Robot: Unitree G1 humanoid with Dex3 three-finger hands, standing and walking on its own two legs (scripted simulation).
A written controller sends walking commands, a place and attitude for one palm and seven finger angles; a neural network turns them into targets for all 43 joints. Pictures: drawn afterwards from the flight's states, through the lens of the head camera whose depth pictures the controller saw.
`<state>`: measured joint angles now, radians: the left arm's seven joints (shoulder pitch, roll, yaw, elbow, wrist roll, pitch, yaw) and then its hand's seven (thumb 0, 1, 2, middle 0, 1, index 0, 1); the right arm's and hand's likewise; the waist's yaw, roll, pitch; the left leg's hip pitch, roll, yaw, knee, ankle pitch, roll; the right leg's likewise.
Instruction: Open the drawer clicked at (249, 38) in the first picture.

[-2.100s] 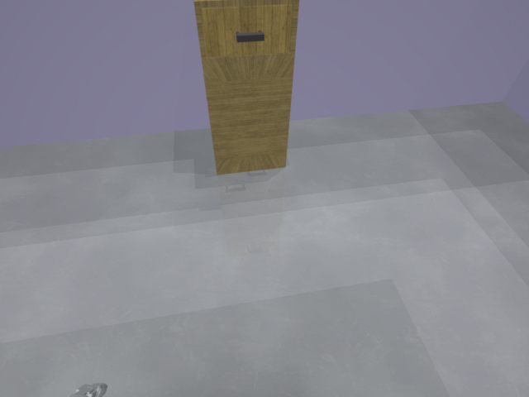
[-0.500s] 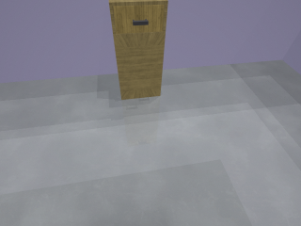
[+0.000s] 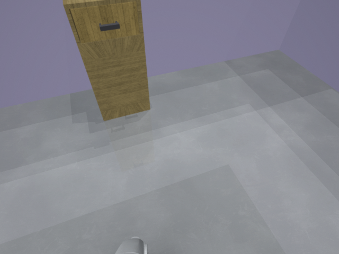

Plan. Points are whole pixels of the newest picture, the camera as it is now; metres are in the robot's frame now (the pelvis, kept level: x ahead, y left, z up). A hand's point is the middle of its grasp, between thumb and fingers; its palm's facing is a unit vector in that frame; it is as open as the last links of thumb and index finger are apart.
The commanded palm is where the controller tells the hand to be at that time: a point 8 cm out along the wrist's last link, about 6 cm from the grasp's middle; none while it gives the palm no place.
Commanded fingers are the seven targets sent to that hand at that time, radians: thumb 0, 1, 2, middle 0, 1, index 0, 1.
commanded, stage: walk to a spot facing it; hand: left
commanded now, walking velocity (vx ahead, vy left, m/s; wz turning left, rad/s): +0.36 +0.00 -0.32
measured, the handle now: (109, 25) +1.21 +0.44 -0.02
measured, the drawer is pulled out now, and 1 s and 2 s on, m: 0.00 0.00 0.00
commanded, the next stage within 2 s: turn to face it in 1.06 s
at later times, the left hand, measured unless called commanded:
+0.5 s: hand (104, 189) +0.32 +0.24 -0.16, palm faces -0.17 -0.96 -0.20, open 7.4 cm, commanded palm none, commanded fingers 0.00 0.90 0.90 -0.20 -0.30 -0.20 -0.30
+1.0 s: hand (147, 144) +0.52 +0.13 -0.17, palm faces -0.33 -0.92 -0.22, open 7.1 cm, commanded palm none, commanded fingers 0.00 0.90 0.90 -0.20 -0.30 -0.20 -0.30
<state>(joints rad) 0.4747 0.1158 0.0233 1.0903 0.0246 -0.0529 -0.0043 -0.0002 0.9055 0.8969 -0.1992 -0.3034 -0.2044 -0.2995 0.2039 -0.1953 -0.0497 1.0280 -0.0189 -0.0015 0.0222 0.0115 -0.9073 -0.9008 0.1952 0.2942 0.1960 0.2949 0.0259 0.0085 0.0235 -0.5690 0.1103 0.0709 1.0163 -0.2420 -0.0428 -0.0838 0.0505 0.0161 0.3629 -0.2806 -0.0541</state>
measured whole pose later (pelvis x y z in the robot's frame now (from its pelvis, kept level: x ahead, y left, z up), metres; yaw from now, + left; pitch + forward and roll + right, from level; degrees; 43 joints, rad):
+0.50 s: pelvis +0.20 +0.06 +0.00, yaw -13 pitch +0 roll +0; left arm 0.19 0.22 0.10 0.96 0.04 0.01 -0.04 0.00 0.91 0.90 -0.19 -0.30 -0.19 -0.30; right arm 0.34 -0.18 -0.06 1.06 -0.02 -0.08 -0.02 -0.01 -0.94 -0.90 0.20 0.29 0.20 0.30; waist 0.00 -0.03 0.02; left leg -0.12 0.06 0.28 0.39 -0.26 0.03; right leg -0.61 -0.10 -0.05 1.03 -0.18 0.01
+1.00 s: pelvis +0.40 -0.03 +0.00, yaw -22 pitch +0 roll -2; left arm 0.25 0.20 0.07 1.04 0.02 -0.06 0.00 -0.02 0.94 0.90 -0.20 -0.30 -0.21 -0.30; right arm 0.23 -0.18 -0.06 1.01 -0.03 -0.02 0.01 0.01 -0.93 -0.90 0.19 0.29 0.20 0.29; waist -0.02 0.02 0.02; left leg -0.51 0.16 0.10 0.84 -0.27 -0.04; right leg -0.16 0.02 -0.10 0.43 -0.26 -0.04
